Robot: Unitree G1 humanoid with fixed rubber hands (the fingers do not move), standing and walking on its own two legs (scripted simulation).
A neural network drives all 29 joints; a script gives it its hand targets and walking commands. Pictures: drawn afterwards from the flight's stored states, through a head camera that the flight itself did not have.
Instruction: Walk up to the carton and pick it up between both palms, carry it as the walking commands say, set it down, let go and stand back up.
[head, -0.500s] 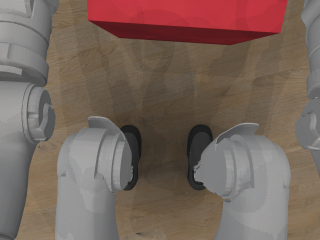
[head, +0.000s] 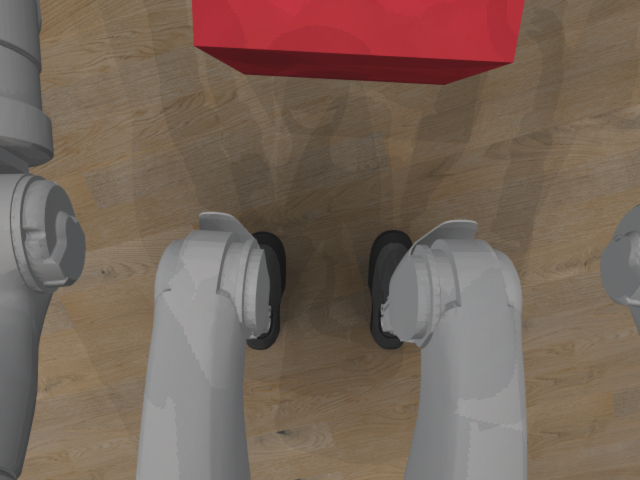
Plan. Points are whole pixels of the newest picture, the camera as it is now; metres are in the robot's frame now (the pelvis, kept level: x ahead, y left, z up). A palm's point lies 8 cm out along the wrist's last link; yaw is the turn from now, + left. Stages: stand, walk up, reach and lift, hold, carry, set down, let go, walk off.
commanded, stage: set down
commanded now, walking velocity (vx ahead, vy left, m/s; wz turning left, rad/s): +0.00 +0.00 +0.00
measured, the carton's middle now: out of the picture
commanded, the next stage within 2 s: let go in 1.00 s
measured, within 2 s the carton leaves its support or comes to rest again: neither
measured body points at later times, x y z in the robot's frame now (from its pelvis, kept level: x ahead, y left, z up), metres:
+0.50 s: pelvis -0.01 +0.00 +0.13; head +0.37 -0.01 +0.36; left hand +0.61 +0.23 +0.03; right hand +0.60 -0.26 +0.03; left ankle +0.11 +0.11 -0.37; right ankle +0.11 -0.11 -0.37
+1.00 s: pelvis +0.00 +0.00 +0.25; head +0.36 -0.01 +0.51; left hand +0.60 +0.23 +0.15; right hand +0.59 -0.26 +0.15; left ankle +0.11 +0.11 -0.37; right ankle +0.11 -0.11 -0.37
